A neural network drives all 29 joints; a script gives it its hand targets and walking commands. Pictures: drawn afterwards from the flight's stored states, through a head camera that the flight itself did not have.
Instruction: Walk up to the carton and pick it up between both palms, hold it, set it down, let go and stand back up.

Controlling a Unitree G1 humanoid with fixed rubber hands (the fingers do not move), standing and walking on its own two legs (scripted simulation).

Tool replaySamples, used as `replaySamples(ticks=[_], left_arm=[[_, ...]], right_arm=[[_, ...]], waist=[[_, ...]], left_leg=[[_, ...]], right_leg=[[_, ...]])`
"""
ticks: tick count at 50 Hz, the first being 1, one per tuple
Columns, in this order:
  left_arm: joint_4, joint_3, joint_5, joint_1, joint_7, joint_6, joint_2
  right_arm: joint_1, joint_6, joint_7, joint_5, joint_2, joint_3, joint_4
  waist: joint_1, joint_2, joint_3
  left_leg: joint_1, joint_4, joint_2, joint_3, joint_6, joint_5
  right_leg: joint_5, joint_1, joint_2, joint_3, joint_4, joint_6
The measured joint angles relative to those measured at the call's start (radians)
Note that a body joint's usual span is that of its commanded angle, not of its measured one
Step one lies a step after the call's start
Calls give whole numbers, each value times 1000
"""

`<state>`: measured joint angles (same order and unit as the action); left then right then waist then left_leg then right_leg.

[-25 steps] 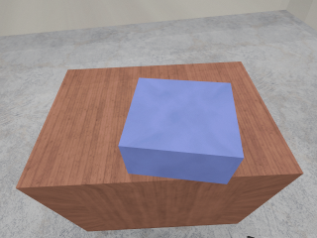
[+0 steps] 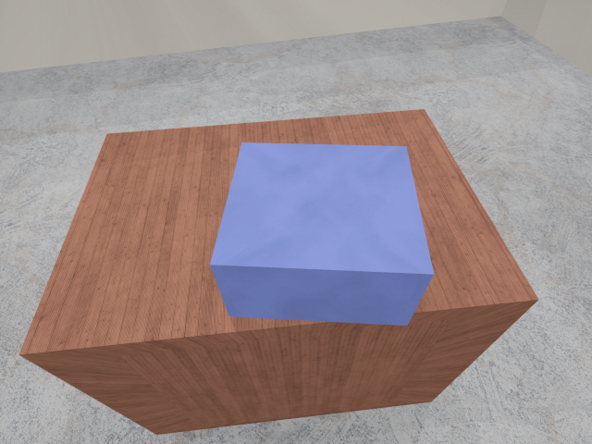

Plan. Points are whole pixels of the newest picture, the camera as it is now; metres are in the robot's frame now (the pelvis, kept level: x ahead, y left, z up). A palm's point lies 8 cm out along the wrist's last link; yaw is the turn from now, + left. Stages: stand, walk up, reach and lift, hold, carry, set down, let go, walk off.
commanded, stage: walk up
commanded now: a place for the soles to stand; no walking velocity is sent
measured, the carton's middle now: (320, 229) +0.46 -0.01 -0.01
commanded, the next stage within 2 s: none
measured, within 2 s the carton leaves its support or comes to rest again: neither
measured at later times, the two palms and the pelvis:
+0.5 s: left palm out of the picture +0.07 +0.26 -0.14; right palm out of the picture +0.03 -0.26 -0.14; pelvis -0.02 +0.02 -0.01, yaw -5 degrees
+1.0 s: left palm out of the picture +0.07 +0.23 -0.14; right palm out of the picture -0.04 -0.23 -0.15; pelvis -0.03 +0.02 -0.01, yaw -8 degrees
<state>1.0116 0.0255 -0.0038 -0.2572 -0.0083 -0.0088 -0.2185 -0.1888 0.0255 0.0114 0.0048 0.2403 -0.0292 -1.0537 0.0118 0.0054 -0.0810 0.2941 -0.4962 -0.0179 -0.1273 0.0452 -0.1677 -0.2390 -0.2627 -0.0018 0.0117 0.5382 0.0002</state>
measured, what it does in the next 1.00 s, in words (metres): stands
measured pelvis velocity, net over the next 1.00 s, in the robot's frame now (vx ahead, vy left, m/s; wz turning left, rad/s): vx -0.03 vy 0.02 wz -0.14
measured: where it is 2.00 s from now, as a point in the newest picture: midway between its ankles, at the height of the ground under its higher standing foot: outside the picture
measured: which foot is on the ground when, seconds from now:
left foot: down 0.00-1.00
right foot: down 0.00-1.00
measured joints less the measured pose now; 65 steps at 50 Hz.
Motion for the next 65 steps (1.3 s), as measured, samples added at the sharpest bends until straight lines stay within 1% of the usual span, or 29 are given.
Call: replaySamples(ticks=[8,12,17,24,25,26,28,30,32,33,34,35,36,37,38,39,40,42,44,46,49,57,62,65], left_arm=[[10,-7,0,-20,-3,2,-1],[2,-10,2,-16,-4,4,-2],[-44,-17,8,15,-17,-3,-7],[-105,-25,12,54,-24,9,-23],[-113,-27,12,57,-24,12,-27],[-120,-29,10,59,-24,14,-32],[-133,-38,16,60,-25,16,-36],[-144,-50,22,54,-26,19,-38],[-152,-58,20,44,-26,22,-38],[-155,-60,17,38,-23,21,-35],[-157,-60,14,28,-19,18,-31],[-160,-60,10,15,-15,14,-27],[-157,-60,7,7,-11,12,-15],[-153,-57,5,-3,-9,14,-2],[-148,-52,-2,-16,-8,18,8],[-141,-50,-8,-26,-10,22,20],[-129,-48,-11,-36,-13,22,32],[-110,-42,-8,-50,-19,21,51],[-101,-38,0,-50,-16,19,57],[-97,-35,7,-26,-7,14,54],[-99,-33,8,15,1,10,45],[-81,-24,9,91,-3,18,14],[-55,-14,12,94,-4,15,2],[-36,-9,13,82,-6,15,-4]], right_arm=[[-4,-6,4,-6,-5,5,-3],[-7,-2,4,-4,-7,5,-3],[23,15,7,-9,10,14,13],[54,35,3,-8,35,30,57],[55,37,2,-7,36,31,64],[56,39,1,-7,35,32,71],[62,43,1,-8,34,37,86],[72,45,4,-12,30,41,101],[80,46,5,-19,24,42,118],[82,46,4,-23,23,41,124],[83,48,2,-26,22,37,126],[82,50,-1,-29,22,32,127],[84,53,-6,-31,25,27,123],[81,53,-10,-30,25,22,118],[70,54,-12,-29,21,18,115],[56,55,-14,-28,18,14,111],[43,55,-16,-27,17,10,105],[19,45,-20,-24,12,7,87],[-7,26,-21,-27,4,7,71],[-28,6,-18,-28,-4,7,60],[-57,-13,-19,-16,-15,6,51],[-93,-29,-14,-5,-32,7,58],[-92,-33,-12,0,-29,13,66],[-89,-33,-12,0,-26,15,73]], waist=[[-5,5,5],[-5,-5,12],[-6,-15,-23],[-15,-16,-45],[-16,-19,-45],[-17,-23,-46],[-19,-19,-53],[-21,-12,-63],[-24,-6,-70],[-23,-3,-69],[-20,0,-64],[-15,1,-54],[-9,19,-52],[-10,36,-48],[-11,41,-37],[-10,45,-27],[-7,51,-19],[-9,63,-5],[-20,62,3],[-33,45,-4],[-36,18,-1],[-40,-29,26],[-34,-32,30],[-30,-24,31]], left_leg=[[4,-15,-11,-18,-1,-11],[4,-21,-12,-31,0,-18],[26,-61,-15,-50,5,-31],[63,-109,-20,-81,21,-46],[67,-114,-19,-87,24,-47],[72,-120,-19,-94,28,-49],[82,-144,-29,-104,35,-59],[88,-169,-45,-117,38,-70],[93,-185,-57,-130,36,-75],[96,-191,-62,-136,32,-76],[101,-199,-66,-143,27,-79],[110,-214,-70,-152,22,-85],[118,-236,-89,-151,16,-95],[125,-261,-100,-140,0,-136],[131,-281,-90,-116,-22,-211],[135,-300,-72,-77,-36,-270],[131,-307,-57,-31,-45,-300],[106,-286,-41,47,-49,-292],[67,-235,-36,91,-40,-225],[41,-171,-26,99,-53,-86],[18,-136,-11,105,-58,-90],[5,-81,6,133,-48,-66],[6,-59,20,153,-45,-49],[9,-51,26,169,-45,-43]], right_leg=[[-1,-10,9,19,10,2],[-6,-19,11,33,24,2],[-20,-54,11,52,76,5],[-23,-102,14,83,125,15],[-26,-111,14,89,135,13],[-42,-124,15,96,154,-1],[-137,-158,21,77,257,-23],[-242,-183,24,37,391,-29],[-293,-178,20,4,458,-29],[-293,-157,14,-9,437,-28],[-266,-124,6,-18,377,-30],[-220,-81,0,-21,286,-33],[-159,-67,12,-25,243,-37],[-147,-64,25,-28,241,-41],[-152,-64,28,-28,242,-46],[-157,-60,29,-27,236,-49],[-156,-51,34,-25,221,-51],[-139,-32,46,-24,181,-50],[-127,-21,49,-31,155,-48],[-125,-9,36,-41,145,-44],[-113,16,21,-48,111,-38],[-79,50,9,-78,37,-30],[-72,58,-3,-99,15,-26],[-70,63,-7,-115,4,-26]])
